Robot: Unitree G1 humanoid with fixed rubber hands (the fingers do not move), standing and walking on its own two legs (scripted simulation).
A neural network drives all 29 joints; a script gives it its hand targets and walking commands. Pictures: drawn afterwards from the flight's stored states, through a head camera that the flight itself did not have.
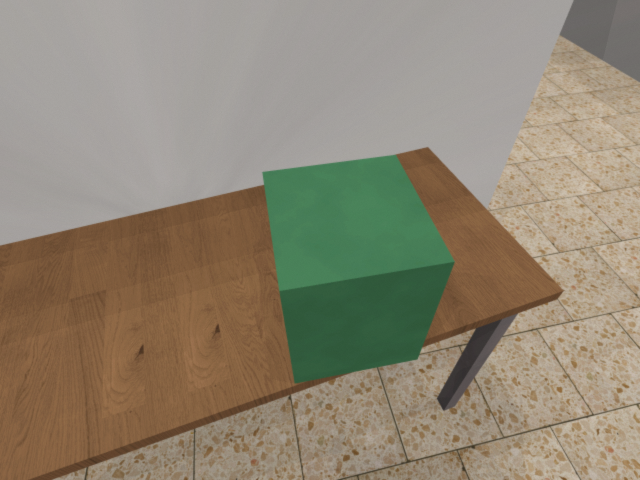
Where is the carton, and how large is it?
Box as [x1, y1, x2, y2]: [262, 155, 454, 382]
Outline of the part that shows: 395,155 262,172 279,292 295,382 416,359 418,356 454,261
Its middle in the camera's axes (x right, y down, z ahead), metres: +0.03 +0.05 +0.58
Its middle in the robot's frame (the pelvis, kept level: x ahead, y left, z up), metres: +0.40 -0.02 +0.01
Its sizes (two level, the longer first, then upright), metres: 0.210 0.200 0.250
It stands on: a table, 0.66 m high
